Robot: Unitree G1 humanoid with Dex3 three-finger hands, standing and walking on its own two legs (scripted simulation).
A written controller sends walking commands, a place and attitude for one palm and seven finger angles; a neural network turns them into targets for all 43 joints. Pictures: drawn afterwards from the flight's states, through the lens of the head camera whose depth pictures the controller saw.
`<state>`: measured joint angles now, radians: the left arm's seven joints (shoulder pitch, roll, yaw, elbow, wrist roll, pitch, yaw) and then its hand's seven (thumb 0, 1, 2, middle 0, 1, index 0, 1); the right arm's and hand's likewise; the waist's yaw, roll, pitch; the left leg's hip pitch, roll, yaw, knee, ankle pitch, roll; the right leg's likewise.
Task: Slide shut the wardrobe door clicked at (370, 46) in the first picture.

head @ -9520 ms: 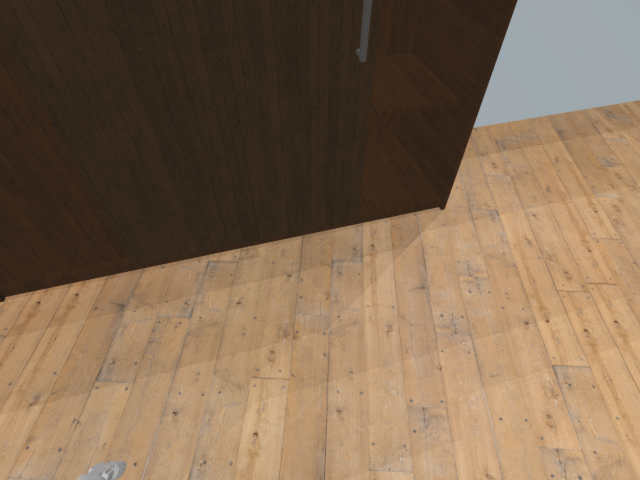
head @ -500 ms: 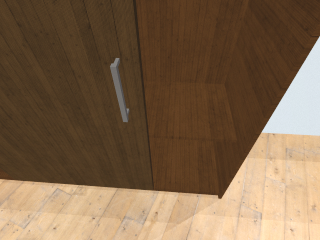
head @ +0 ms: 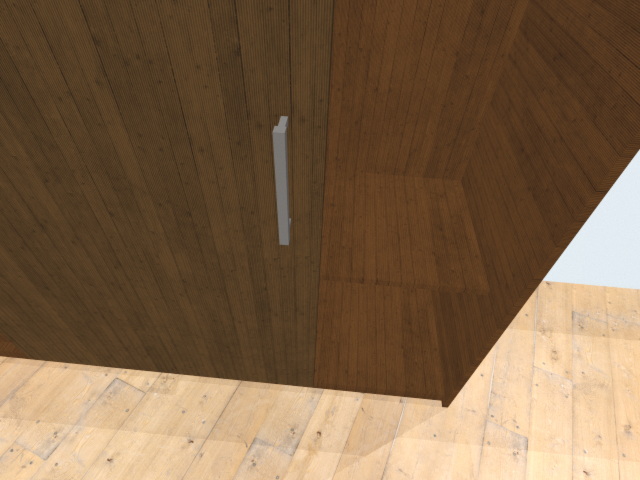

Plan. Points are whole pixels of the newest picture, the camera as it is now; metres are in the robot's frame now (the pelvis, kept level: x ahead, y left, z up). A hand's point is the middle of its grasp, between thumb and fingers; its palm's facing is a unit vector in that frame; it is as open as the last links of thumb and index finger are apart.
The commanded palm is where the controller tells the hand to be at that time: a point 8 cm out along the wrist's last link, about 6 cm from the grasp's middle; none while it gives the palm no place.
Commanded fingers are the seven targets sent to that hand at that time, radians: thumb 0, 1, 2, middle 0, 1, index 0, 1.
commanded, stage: come to a stop and stand still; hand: left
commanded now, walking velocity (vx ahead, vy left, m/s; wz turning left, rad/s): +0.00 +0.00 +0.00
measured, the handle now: (284, 186) +0.51 +0.10 +0.10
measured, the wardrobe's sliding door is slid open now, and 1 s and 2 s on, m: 0.41 0.41 0.41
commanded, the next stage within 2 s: look again from close up in 0.26 s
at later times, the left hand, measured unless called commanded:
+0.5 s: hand out of the picture +0.00 +0.19 -0.17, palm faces +0.00 -0.98 -0.20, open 7.4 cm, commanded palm none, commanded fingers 0.00 0.90 0.90 -0.20 -0.30 -0.20 -0.30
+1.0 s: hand out of the picture +0.00 +0.17 -0.17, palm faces +0.01 -0.98 -0.21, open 7.4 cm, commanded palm none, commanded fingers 0.00 0.90 0.90 -0.20 -0.30 -0.20 -0.30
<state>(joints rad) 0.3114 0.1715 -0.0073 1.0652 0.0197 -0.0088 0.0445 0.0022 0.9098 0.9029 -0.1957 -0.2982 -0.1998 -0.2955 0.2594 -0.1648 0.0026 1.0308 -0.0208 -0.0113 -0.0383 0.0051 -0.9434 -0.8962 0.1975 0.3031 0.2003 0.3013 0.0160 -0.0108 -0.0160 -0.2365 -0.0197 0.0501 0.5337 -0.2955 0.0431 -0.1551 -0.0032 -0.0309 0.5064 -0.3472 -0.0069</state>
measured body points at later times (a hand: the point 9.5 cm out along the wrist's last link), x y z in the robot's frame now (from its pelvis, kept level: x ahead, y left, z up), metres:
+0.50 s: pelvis +0.01 +0.01 +0.00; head +0.03 +0.01 +0.45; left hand +0.00 +0.24 -0.16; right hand +0.01 -0.21 -0.15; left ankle -0.01 +0.09 -0.73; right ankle -0.05 -0.12 -0.73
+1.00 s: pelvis +0.01 +0.00 +0.01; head +0.02 +0.00 +0.46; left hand +0.00 +0.22 -0.15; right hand +0.03 -0.23 -0.15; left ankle -0.01 +0.09 -0.73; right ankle -0.05 -0.12 -0.73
